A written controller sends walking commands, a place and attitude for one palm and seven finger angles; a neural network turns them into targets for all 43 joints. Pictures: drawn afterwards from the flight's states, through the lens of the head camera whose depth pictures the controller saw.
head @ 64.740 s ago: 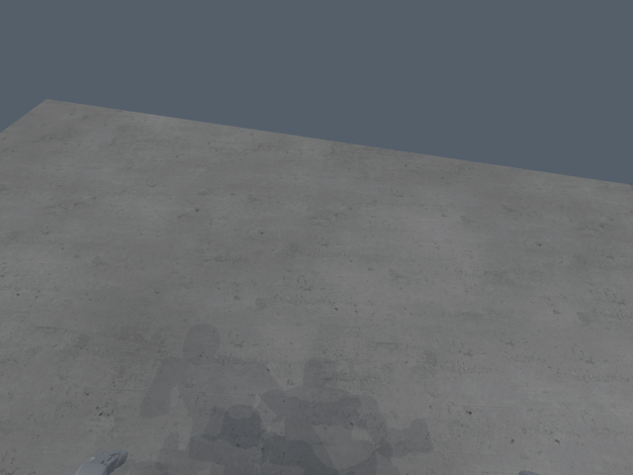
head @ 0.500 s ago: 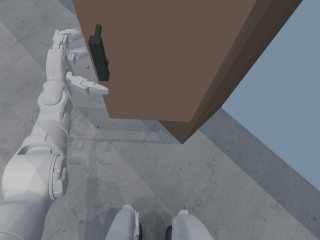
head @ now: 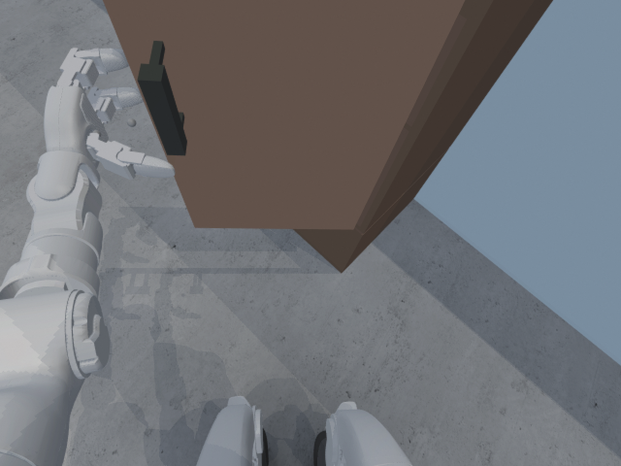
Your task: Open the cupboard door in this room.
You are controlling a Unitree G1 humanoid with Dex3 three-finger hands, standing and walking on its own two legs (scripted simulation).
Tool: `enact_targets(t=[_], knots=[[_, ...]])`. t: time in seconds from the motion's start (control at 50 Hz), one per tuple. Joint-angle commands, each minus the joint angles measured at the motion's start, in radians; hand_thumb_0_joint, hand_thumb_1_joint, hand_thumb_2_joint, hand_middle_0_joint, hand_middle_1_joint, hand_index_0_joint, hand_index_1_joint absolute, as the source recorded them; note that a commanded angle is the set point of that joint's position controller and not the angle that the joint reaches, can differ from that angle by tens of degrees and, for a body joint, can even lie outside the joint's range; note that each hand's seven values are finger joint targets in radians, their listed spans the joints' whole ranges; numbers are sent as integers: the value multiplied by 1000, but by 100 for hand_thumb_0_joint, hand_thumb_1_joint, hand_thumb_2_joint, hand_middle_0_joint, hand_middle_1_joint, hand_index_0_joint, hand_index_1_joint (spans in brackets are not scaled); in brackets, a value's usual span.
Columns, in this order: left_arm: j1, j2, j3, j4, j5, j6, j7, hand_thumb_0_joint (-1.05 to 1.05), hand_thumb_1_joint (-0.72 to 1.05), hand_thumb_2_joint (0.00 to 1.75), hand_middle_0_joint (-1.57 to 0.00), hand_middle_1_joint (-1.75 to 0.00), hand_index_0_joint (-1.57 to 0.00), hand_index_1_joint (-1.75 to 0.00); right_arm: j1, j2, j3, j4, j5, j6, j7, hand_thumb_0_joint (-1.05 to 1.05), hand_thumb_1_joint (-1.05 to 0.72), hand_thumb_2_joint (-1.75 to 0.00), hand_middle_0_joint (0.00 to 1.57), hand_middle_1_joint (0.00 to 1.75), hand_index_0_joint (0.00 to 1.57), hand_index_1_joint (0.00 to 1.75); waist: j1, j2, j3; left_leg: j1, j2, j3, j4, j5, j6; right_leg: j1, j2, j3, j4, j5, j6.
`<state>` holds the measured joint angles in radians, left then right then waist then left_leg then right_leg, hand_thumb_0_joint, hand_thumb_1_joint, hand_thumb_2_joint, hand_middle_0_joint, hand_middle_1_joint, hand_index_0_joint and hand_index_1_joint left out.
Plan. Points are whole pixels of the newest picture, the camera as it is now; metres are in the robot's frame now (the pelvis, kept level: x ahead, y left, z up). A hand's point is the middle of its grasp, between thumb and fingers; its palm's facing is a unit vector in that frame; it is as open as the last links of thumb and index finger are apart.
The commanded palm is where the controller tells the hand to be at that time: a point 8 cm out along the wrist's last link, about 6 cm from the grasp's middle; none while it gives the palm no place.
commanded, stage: move the hooked fingers beside the handle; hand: left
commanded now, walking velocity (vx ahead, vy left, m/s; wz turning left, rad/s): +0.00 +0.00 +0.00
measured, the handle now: (168, 101) +0.55 +0.16 +0.07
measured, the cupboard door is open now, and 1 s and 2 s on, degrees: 45 45 45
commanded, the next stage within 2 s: slide the fingers in behind the handle in 1.70 s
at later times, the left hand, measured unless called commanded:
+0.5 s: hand (124, 125) +0.51 +0.20 +0.07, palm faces -0.01 -1.00 -0.01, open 14.1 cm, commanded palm +0.49 +0.25 +0.07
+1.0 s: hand (100, 125) +0.51 +0.23 +0.07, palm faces -0.01 -1.00 +0.00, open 13.9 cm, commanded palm +0.50 +0.27 +0.07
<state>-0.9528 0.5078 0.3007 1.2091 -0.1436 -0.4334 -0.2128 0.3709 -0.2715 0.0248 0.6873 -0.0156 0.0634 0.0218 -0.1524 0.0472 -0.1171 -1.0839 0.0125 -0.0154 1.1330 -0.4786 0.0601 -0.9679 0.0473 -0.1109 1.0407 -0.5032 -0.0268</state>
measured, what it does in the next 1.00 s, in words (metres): stands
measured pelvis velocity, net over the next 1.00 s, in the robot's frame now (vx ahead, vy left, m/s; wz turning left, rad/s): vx -0.01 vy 0.01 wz -0.04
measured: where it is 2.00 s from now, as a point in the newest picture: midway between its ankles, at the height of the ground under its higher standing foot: outside the picture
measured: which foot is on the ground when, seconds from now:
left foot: down 0.00-1.00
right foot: down 0.00-1.00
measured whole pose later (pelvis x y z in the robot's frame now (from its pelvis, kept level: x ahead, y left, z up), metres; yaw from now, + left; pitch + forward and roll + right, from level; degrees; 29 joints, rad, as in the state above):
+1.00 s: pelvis -0.01 +0.01 +0.00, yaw -2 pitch +24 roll -6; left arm -0.92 0.65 0.44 1.22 -0.12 -0.39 -0.37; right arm 0.38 -0.29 0.06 0.64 0.00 0.08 -0.02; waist -0.19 0.04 -0.11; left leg -1.10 0.04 0.01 1.14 -0.48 0.07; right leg -0.99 0.07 -0.08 1.04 -0.48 -0.02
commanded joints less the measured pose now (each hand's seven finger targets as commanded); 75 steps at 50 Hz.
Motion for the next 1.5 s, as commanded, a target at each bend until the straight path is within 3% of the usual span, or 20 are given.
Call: enact_targets(t=[0.0, 0.24, 0.28, 0.32, 0.4, 0.44, 0.6, 0.7, 0.72, 0.82, 0.86, 0.92, 0.98, 1.04, 1.06, 1.1, 1.18, 1.2, 1.3, 1.48], knots=[[-470, 130, -5, -232, 19, -67, -61, 0, -50, 30, -30, -120, -30, -120, 189, -185, -57, -36, 1, -1, -21, 0, -90, -90, 20, 30, 20, 30, -62, 154, -517, 601, 22, -112, -101, 484, -36, 17, 26, 59, -111, 333, -8], [-358, 267, 118, -267, 4, -71, -83, 0, -50, 30, -30, -120, -30, -120, 188, -189, -54, -71, 11, 16, -34, 0, -90, -90, 20, 30, 20, 30, -21, 137, -523, 584, 25, -88, -108, 534, -31, 95, 31, 69, -109, 393, -5], [-345, 218, 80, -253, 5, -67, -87, 0, -50, 30, -30, -120, -30, -120, 181, -182, -52, -72, 13, 18, -32, 0, -90, -90, 20, 30, 20, 30, -28, 152, -505, 606, 29, -92, -112, 545, -37, 63, 31, 63, -114, 381, -2], [-336, 254, 107, -225, 4, -58, -87, 0, -50, 30, -30, -120, -30, -120, 184, -190, -52, -72, 14, 22, -36, 0, -90, -90, 20, 30, 20, 30, -34, 99, -472, 555, 27, -85, -113, 502, -31, 84, 31, 68, -119, 376, 1], [-347, 302, 136, -238, 10, -64, -92, 0, -50, 30, -30, -120, -30, -120, 181, -193, -50, -78, 14, 20, -44, 0, -90, -90, 20, 30, 20, 30, -25, 124, -491, 556, 27, -85, -112, 502, -33, 88, 27, 73, -113, 374, 0], [-370, 279, 122, -243, 0, -68, -99, 0, -50, 30, -30, -120, -30, -120, 179, -188, -48, -80, 14, 18, -44, 0, -90, -90, 20, 30, 20, 30, -35, 135, -476, 559, 26, -84, -109, 497, -31, 71, 29, 70, -113, 365, -1], [-359, 392, 177, -205, 12, -51, -123, 0, -50, 30, -30, -120, -30, -120, 174, -203, -41, -90, 18, 12, -57, 0, -90, -90, 20, 30, 20, 30, -29, 113, -474, 489, 27, -78, -103, 440, -28, 100, 27, 80, -109, 347, 3], [-399, 394, 163, -194, 8, -48, -140, 0, -50, 30, -30, -120, -30, -120, 176, -211, -39, -81, 19, 9, -63, 0, -90, -90, 20, 30, 20, 30, -42, 149, -471, 518, 33, -94, -104, 417, -33, 41, 28, 74, -108, 295, 1], [-420, 354, 130, -202, 4, -44, -146, 0, -50, 30, -30, -120, -30, -120, 177, -209, -38, -79, 19, 7, -61, 0, -90, -90, 20, 30, 20, 30, -55, 160, -480, 537, 33, -97, -104, 417, -33, 24, 28, 71, -110, 288, 2], [-386, 371, 152, -195, 2, -31, -153, 0, -50, 30, -30, -120, -30, -120, 190, -213, -42, -74, 15, 10, -61, 0, -90, -90, 20, 30, 20, 30, -41, 159, -506, 575, 38, -109, -104, 463, -39, 13, 30, 61, -110, 294, 0], [-374, 430, 192, -197, 6, -28, -150, 0, -50, 30, -30, -120, -30, -120, 191, -219, -41, -78, 14, 10, -64, 0, -90, -90, 20, 30, 20, 30, -30, 161, -505, 560, 39, -107, -105, 476, -39, 27, 29, 62, -104, 308, -2], [-385, 414, 169, -171, 7, -15, -153, 0, -50, 30, -30, -120, -30, -120, 187, -217, -34, -84, 19, 12, -65, 0, -90, -90, 20, 30, 20, 30, -47, 123, -449, 490, 35, -95, -106, 402, -29, 39, 31, 68, -115, 281, 4], [-404, 423, 180, -239, 6, -44, -153, 0, -50, 30, -30, -120, -30, -120, 189, -216, -40, -83, 14, 8, -63, 0, -90, -90, 20, 30, 20, 30, -35, 196, -532, 587, 39, -110, -103, 467, -43, 11, 32, 62, -104, 292, -2], [-365, 406, 175, -189, -3, -34, -162, 0, -50, 30, -30, -120, -30, -120, 193, -217, -36, -81, 15, 7, -62, 0, -90, -90, 20, 30, 20, 30, -41, 159, -477, 550, 39, -107, -107, 456, -38, 16, 35, 59, -109, 289, -3], [-385, 445, 195, -202, 4, -33, -160, 0, -50, 30, -30, -120, -30, -120, 192, -222, -38, -79, 14, 9, -64, 0, -90, -90, 20, 30, 20, 30, -35, 169, -488, 558, 43, -112, -109, 462, -41, 12, 33, 59, -105, 288, -2], [-387, 388, 153, -191, 5, -25, -163, 0, -50, 30, -30, -120, -30, -120, 192, -217, -38, -78, 15, 11, -61, 0, -90, -90, 20, 30, 20, 30, -45, 184, -466, 580, 44, -118, -114, 449, -46, -26, 32, 52, -111, 265, -3], [-386, 391, 165, -252, -3, -40, -162, 0, -50, 30, -30, -120, -30, -120, 197, -215, -43, -78, 11, 12, -60, 0, -90, -90, 20, 30, 20, 30, -31, 205, -540, 646, 47, -128, -112, 528, -56, -9, 34, 50, -107, 297, -4], [-366, 351, 143, -238, -7, -34, -163, 0, -50, 30, -30, -120, -30, -120, 194, -210, -43, -77, 13, 12, -55, 0, -90, -90, 20, 30, 20, 30, -34, 203, -519, 641, 46, -123, -112, 516, -53, -19, 36, 49, -113, 290, -3], [-361, 369, 156, -217, -2, -24, -149, 0, -50, 30, -30, -120, -30, -120, 194, -214, -42, -81, 14, 17, -57, 0, -90, -90, 20, 30, 20, 30, -36, 157, -472, 593, 43, -120, -125, 471, -48, -3, 34, 49, -118, 277, -2], [-341, 335, 143, -235, -2, -46, -137, 0, -50, 30, -30, -120, -30, -120, 183, -206, -45, -84, 14, 18, -52, 0, -90, -90, 20, 30, 20, 30, -30, 171, -483, 627, 44, -117, -127, 503, -54, 3, 34, 49, -119, 291, -3]])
